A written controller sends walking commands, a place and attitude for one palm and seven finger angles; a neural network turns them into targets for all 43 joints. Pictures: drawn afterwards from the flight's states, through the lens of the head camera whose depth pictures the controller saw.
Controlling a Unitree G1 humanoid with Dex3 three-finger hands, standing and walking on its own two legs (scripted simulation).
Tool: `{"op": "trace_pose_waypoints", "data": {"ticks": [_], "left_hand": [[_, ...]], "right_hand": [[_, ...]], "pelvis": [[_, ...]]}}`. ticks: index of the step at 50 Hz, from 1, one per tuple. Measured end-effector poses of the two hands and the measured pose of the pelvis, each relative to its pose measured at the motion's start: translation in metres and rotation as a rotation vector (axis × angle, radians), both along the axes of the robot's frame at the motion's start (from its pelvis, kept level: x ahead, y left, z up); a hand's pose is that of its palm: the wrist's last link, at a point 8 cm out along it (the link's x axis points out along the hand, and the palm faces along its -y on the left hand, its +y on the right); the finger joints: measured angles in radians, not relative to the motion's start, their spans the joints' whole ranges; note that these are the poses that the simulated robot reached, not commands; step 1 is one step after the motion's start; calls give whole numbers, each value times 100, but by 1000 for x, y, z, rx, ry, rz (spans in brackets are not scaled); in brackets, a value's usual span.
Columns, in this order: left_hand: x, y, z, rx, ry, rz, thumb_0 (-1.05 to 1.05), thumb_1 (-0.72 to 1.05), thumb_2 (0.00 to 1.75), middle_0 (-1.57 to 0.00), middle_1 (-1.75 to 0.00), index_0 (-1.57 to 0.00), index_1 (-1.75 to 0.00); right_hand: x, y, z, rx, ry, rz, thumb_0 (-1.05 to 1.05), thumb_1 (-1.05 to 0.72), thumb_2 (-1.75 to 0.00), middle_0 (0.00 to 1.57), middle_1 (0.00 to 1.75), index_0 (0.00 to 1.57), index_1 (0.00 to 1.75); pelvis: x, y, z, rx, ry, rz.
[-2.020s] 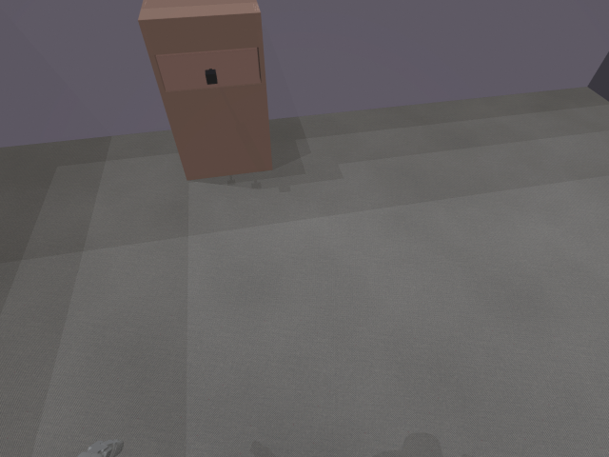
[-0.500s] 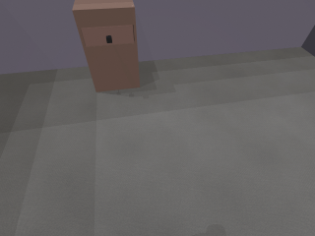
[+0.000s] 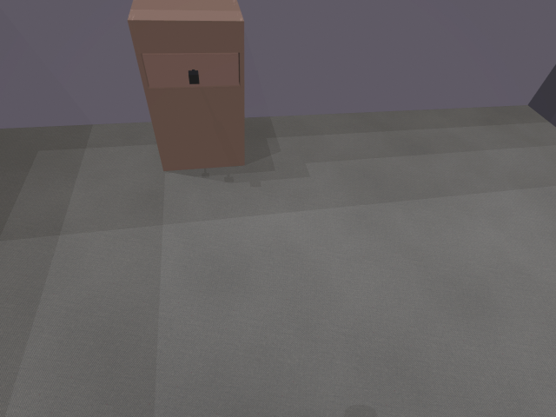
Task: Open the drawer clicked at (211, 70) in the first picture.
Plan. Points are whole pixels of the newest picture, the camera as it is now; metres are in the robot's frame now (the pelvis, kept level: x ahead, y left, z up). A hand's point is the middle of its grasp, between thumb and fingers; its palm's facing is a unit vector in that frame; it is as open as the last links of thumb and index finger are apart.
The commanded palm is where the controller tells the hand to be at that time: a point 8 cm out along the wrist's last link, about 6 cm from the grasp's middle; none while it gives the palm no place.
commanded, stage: walk to a spot facing it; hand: left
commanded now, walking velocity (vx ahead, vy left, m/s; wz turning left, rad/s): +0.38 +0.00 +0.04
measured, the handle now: (193, 75) +1.41 +0.41 -0.21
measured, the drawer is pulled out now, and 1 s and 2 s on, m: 0.00 0.00 0.00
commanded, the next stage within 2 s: turn to face it in 1.12 s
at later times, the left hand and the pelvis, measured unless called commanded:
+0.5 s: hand (203, 340) +0.29 +0.15 -0.17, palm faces +0.09 -0.98 -0.19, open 7.3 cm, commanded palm none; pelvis +0.22 -0.04 +0.00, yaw +4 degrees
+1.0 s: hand (188, 262) +0.45 +0.21 -0.17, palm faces +0.12 -0.98 -0.13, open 7.4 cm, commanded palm none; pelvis +0.44 +0.03 +0.02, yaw +4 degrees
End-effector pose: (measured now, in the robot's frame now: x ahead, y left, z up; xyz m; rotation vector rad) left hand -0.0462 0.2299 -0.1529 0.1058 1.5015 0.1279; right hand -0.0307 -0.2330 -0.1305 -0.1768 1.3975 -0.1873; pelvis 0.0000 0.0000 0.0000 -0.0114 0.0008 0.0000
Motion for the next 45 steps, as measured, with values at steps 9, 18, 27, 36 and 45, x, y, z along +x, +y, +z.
{"op": "trace_pose_waypoints", "data": {"ticks": [9, 18, 27, 36, 45], "left_hand": [[133, -5, 10, -2, -136, -28, 1, 93, 89, -20, -30, -20, -30], [310, -28, 4, 54, -404, -79, 0, 92, 89, -20, -30, -20, -30], [319, -27, 10, 60, -296, 29, -1, 95, 89, -20, -30, -20, -30], [317, 6, -19, 5, -108, 138, 0, 92, 89, -20, -30, -20, -30], [412, 30, 6, -5, -116, 109, 0, 91, 89, -20, -30, -19, -30]], "right_hand": [[-35, 40, 17, 76, 273, -109, 0, -91, -90, 20, 30, 20, 30], [32, 10, -9, 107, 373, -139, 0, -91, -90, 20, 30, 20, 30], [285, -35, -6, 12, -79, 24, 0, -91, -90, 20, 29, 20, 30], [476, 9, 14, -21, -334, 197, 0, -91, -90, 20, 29, 19, 30], [481, 31, 20, -32, -185, 101, -2, -95, -90, 20, 30, 20, 30]], "pelvis": [[64, -4, 8, -3, 14, 19], [156, -36, -21, 4, -7, 42], [234, -32, -1, -27, -13, 74], [324, 7, -13, -34, -30, 93], [396, 31, 11, -11, -22, 75]]}}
